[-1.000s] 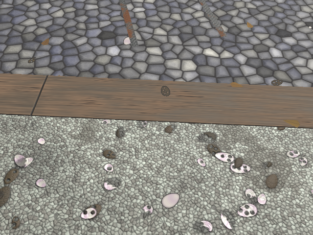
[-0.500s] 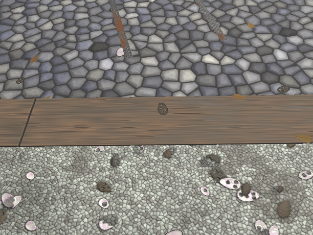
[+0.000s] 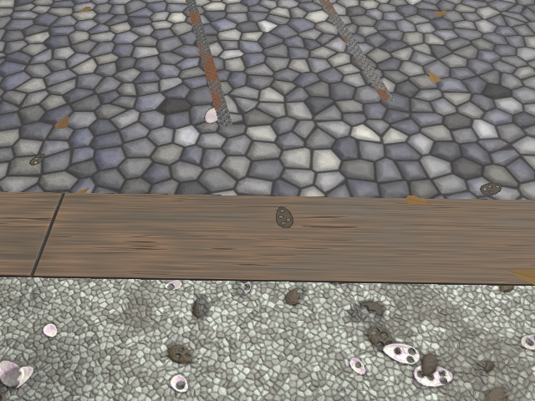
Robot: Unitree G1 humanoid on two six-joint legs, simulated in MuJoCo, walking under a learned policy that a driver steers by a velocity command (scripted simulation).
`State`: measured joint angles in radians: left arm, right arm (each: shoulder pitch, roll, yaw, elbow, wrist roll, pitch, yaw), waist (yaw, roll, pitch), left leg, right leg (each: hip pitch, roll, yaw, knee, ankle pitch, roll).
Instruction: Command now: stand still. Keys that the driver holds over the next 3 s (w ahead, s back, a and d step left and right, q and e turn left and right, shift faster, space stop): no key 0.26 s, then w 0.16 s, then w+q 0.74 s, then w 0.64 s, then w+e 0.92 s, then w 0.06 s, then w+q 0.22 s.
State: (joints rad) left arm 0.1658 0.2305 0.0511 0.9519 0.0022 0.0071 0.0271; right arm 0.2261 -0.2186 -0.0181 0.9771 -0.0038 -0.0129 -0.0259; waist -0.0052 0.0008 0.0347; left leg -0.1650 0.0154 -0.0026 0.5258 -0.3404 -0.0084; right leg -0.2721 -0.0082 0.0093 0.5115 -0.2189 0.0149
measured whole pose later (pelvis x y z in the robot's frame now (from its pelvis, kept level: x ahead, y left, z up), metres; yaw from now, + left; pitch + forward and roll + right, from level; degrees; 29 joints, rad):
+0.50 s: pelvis +0.05 -0.02 -0.01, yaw +1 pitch -1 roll +0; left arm 0.20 0.23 0.06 1.08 -0.03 -0.06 0.01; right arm 0.37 -0.24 -0.05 1.06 0.03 -0.03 -0.03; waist -0.01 0.03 0.00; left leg -0.10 0.03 -0.02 0.52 -0.41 0.00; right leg -0.25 0.00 -0.06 0.57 -0.33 -0.06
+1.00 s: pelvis +0.26 +0.02 -0.03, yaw +15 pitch +1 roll +0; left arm 0.43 0.23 0.05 1.08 0.00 -0.06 0.04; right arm -0.03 -0.22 -0.06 0.78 0.03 -0.04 0.07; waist 0.04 0.01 0.06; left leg -0.52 -0.02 0.10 0.62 -0.13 0.15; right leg 0.16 -0.07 -0.28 0.49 -0.51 0.04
